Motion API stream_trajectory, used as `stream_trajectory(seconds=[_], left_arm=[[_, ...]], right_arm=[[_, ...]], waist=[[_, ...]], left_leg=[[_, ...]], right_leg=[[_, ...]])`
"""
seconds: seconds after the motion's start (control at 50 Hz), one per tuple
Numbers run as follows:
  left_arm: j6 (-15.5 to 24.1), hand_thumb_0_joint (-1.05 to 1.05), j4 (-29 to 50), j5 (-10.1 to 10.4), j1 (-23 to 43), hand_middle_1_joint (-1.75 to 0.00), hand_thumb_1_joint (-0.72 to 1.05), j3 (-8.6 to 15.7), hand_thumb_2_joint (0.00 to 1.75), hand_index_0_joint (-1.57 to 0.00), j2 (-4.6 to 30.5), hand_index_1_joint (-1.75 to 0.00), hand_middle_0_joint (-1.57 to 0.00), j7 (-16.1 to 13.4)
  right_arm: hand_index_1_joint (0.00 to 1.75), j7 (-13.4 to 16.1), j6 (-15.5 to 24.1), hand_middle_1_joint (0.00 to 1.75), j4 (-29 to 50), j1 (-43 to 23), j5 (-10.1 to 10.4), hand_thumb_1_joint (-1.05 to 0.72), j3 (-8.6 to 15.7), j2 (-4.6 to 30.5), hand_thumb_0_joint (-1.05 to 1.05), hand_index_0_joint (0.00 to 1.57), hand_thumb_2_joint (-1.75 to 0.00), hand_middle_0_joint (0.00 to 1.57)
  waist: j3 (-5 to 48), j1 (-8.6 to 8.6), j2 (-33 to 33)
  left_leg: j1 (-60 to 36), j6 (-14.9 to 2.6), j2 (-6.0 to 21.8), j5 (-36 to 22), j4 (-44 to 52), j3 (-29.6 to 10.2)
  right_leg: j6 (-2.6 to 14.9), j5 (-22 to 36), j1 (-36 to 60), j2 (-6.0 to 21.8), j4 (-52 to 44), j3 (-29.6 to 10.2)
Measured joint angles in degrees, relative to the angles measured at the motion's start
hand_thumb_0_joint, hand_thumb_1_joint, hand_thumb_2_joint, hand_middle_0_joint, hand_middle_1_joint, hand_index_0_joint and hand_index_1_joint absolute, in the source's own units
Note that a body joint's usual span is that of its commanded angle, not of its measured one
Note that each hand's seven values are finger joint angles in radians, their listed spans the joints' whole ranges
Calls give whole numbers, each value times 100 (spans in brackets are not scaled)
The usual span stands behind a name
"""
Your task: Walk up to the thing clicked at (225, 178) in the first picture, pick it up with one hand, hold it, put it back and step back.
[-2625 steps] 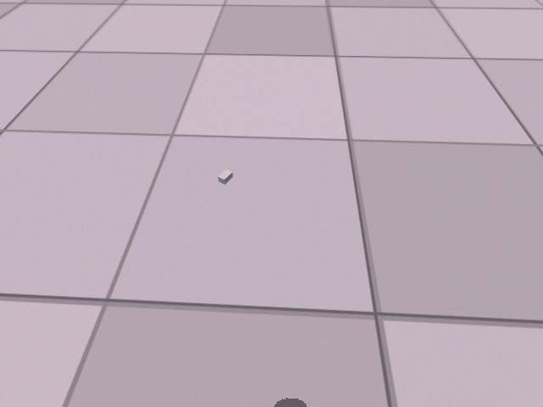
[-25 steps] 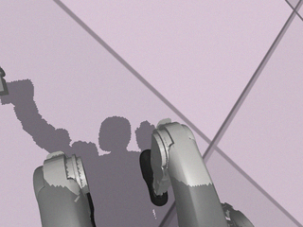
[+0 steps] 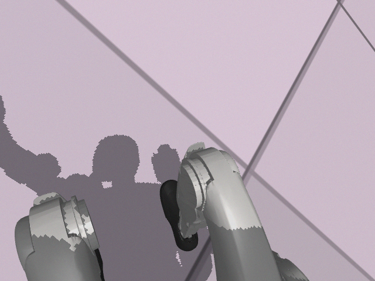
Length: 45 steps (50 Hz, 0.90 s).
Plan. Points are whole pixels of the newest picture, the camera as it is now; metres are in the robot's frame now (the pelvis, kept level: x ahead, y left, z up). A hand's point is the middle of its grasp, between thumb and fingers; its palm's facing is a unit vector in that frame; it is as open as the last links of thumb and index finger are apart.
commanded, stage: rest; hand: left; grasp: from above
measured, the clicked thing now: out of the picture +0.50 +0.30 -0.25
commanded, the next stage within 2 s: open in 0.96 s
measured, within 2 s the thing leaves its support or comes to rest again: rests again in 0.62 s
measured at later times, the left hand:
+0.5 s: hand out of the picture +0.48 +0.29 -0.25, palm faces -0.47 -0.12 -0.88, open 6.9 cm
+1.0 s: hand out of the picture +0.49 +0.30 -0.26, palm faces -0.47 -0.12 -0.88, open 6.9 cm
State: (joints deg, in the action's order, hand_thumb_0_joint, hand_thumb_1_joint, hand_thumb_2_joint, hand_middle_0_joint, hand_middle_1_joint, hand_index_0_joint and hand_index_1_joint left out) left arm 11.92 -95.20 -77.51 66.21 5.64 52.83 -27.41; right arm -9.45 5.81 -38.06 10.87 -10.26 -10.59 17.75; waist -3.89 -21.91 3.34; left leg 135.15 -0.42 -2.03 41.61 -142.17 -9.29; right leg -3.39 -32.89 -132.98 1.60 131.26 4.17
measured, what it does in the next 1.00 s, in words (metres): stands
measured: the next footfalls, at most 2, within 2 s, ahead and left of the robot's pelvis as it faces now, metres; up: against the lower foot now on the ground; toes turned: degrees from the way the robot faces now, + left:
none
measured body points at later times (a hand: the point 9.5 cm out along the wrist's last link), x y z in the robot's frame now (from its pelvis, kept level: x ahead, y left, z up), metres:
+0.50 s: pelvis +0.00 +0.01 +0.00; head +0.29 +0.12 +0.32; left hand +0.50 +0.30 -0.20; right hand +0.03 -0.26 -0.05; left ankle +0.06 +0.12 -0.28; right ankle +0.13 -0.14 -0.28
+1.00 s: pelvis +0.00 +0.01 +0.00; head +0.30 +0.12 +0.31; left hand +0.51 +0.30 -0.21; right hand +0.03 -0.25 -0.04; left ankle +0.06 +0.12 -0.28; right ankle +0.13 -0.14 -0.28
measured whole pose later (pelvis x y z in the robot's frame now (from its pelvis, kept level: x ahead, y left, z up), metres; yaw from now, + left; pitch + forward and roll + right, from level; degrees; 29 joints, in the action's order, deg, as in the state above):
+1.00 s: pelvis +0.00 +0.01 +0.00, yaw -4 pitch +31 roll -16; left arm 12.4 -99.6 -77.5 67.0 6.5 60.7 -31.9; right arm -13.5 11.1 -33.7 8.8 -12.4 -16.4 21.0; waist -10.0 -24.7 7.1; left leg 134.3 -1.1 -1.6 43.4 -145.3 -12.7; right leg -4.0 -33.1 -130.5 0.6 131.1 7.2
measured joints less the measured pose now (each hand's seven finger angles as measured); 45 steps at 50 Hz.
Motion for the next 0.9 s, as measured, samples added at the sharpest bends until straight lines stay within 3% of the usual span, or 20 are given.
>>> stream_trajectory(seconds=[0.24,0.54,0.9], left_arm=[[-75,-1,-98,88,5,-2,48,98,0,-105,190,0,-102,-37],[41,-1,-360,-36,26,-2,48,62,0,-105,490,0,-102,-337],[50,-1,-415,-24,66,-7,47,121,0,-106,740,-5,-103,-423]], right_arm=[[30,-122,166,30,193,-27,-74,-89,-223,97,0,20,-89,20],[30,-230,331,30,306,-194,-178,-89,-407,234,0,20,-89,20],[30,-380,514,30,409,-191,-222,-90,-551,323,0,20,-90,20]], waist=[[-245,-119,81],[-389,-202,280],[-581,-259,357]], left_leg=[[-13,-30,8,83,-123,-102],[-56,-53,25,113,-235,-226],[-63,-82,44,174,-318,-316]], right_leg=[[-11,-41,71,-24,21,93],[-22,-14,174,-66,12,204],[-49,-24,228,-100,-2,284]])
